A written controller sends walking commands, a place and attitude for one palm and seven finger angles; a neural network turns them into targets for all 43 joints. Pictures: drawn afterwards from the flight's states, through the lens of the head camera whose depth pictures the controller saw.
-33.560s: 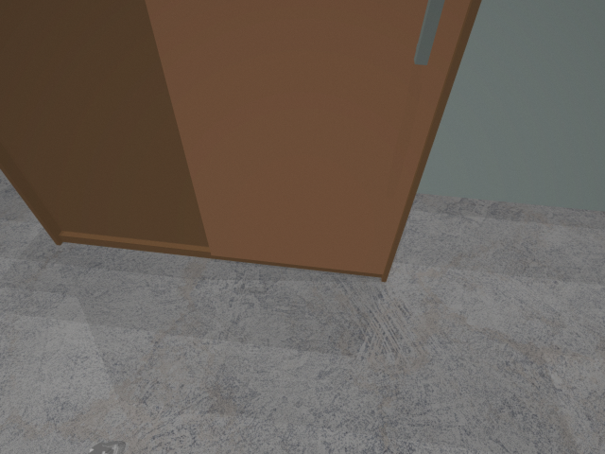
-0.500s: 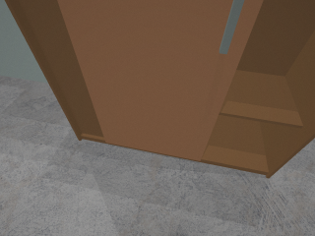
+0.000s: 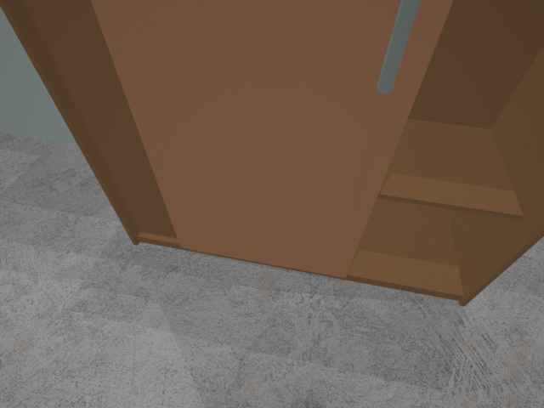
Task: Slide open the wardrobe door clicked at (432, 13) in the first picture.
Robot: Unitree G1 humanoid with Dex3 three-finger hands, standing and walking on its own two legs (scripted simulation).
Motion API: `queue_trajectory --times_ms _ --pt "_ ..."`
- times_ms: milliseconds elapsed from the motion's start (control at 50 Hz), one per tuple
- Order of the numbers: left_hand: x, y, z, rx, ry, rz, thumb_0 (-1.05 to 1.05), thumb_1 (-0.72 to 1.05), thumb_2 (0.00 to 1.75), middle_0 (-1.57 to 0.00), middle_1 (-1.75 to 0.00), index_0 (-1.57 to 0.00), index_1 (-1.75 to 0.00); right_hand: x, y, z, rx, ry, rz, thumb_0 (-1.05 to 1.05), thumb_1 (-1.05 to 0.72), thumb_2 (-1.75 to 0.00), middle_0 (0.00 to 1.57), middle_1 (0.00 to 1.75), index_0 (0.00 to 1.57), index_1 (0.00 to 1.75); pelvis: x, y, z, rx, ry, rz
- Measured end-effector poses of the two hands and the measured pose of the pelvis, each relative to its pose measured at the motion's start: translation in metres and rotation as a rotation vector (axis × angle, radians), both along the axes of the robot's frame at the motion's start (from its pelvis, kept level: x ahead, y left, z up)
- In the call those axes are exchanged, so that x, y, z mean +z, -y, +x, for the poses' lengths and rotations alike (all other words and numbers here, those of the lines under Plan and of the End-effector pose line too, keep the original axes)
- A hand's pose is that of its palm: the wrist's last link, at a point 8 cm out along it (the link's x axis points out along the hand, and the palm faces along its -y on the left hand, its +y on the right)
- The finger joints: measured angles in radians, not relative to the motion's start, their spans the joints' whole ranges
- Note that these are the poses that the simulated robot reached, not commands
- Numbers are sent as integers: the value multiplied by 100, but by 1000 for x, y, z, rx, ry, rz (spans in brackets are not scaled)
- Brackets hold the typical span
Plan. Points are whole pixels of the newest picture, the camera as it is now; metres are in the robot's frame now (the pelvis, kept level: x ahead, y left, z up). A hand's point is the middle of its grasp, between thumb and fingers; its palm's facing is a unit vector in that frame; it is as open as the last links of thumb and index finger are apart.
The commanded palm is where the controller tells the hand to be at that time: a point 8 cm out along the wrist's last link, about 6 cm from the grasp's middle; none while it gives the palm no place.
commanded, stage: stand and wait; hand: right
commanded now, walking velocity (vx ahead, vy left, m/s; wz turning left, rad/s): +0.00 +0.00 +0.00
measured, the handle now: (400, 24) +0.69 -0.17 +0.24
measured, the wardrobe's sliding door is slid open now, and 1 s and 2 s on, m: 0.46 0.46 0.46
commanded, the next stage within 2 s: none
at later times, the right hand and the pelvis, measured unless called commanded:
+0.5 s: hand out of the picture +0.05 -0.21 -0.17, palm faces -0.03 +0.96 -0.28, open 7.4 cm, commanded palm none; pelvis +0.01 +0.00 +0.00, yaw +0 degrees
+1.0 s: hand out of the picture +0.07 -0.23 -0.16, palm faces -0.04 +0.95 -0.32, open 7.4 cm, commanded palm none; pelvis +0.01 +0.01 +0.00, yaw +0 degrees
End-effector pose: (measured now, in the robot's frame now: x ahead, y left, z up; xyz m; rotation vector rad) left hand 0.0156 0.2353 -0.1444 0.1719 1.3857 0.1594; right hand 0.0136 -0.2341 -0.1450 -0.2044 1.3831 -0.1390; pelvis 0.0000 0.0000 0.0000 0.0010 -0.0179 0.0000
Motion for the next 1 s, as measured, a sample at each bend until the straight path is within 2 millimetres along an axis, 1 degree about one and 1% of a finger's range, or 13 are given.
queue_trajectory --times_ms 240,560,780,1000 --pt "3 -11 11 -6 20 19 0 91 90 -20 -30 -20 -29 3 7 17 15 36 -16 0 -91 -89 21 30 20 30 1 -2 3 1 0 -1" --pt "10 -31 24 -19 48 58 0 91 90 -20 -30 -20 -29 11 24 36 32 75 -58 0 -91 -89 21 30 20 30 2 -4 5 2 4 -1" --pt "14 -43 36 -33 70 77 0 91 90 -20 -30 -20 -30 16 34 45 42 92 -82 0 -91 -89 21 30 20 30 2 -5 5 1 3 -2" --pt "18 -52 48 -46 83 92 0 91 90 -20 -30 -20 -30 19 37 53 48 100 -95 0 -91 -89 21 30 20 30 3 -8 8 -1 0 -3"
